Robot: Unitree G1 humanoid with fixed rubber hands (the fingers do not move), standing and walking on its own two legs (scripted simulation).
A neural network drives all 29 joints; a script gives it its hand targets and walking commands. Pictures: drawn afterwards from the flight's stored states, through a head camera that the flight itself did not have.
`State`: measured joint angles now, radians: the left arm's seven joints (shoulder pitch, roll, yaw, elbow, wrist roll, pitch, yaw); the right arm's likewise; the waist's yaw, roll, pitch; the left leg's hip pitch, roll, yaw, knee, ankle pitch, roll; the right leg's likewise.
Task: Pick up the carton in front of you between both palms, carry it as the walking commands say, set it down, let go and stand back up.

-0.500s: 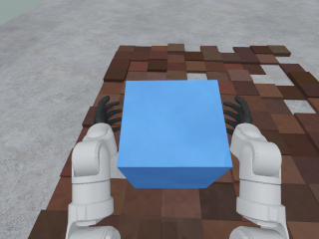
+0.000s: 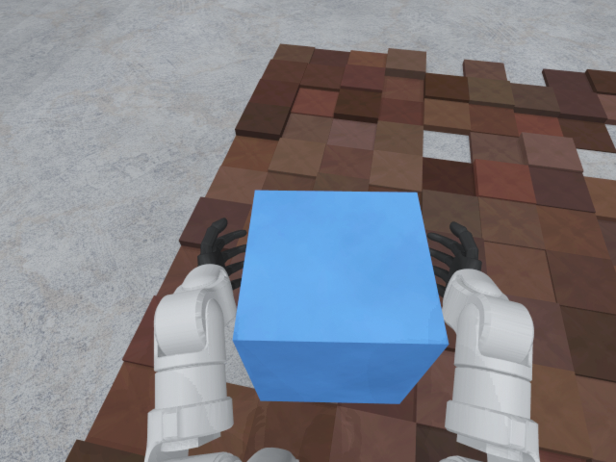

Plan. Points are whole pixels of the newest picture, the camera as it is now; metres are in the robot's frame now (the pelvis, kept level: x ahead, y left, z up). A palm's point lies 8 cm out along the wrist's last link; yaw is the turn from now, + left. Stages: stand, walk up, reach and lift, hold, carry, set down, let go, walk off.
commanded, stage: carry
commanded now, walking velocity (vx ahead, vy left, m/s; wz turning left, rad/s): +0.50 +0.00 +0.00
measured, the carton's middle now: (332, 304) +0.33 +0.03 -0.01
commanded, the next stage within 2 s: none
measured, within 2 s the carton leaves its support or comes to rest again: neither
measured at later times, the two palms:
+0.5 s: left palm (269, 68) +0.69 +0.18 +0.12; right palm (457, 85) +0.66 -0.13 +0.13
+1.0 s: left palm (280, 5) +0.99 +0.21 +0.10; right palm (419, 16) +0.97 -0.10 +0.10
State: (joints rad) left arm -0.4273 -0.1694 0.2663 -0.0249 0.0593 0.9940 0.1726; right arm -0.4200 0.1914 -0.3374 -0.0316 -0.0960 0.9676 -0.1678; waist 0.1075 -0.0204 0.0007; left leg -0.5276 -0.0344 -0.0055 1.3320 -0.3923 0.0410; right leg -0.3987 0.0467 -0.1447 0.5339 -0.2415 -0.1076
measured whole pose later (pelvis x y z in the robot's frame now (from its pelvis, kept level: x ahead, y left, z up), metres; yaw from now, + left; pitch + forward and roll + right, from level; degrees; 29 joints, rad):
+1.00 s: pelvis +0.65 +0.07 +0.01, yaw -1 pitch +5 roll +0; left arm -0.46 -0.13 0.29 0.01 0.07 1.01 0.19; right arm -0.43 0.17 -0.28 -0.02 -0.08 0.99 -0.18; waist -0.04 -0.01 -0.07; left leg -0.38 -0.01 0.11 0.55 -0.12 0.13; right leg -0.46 -0.01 -0.04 1.10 -0.45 0.00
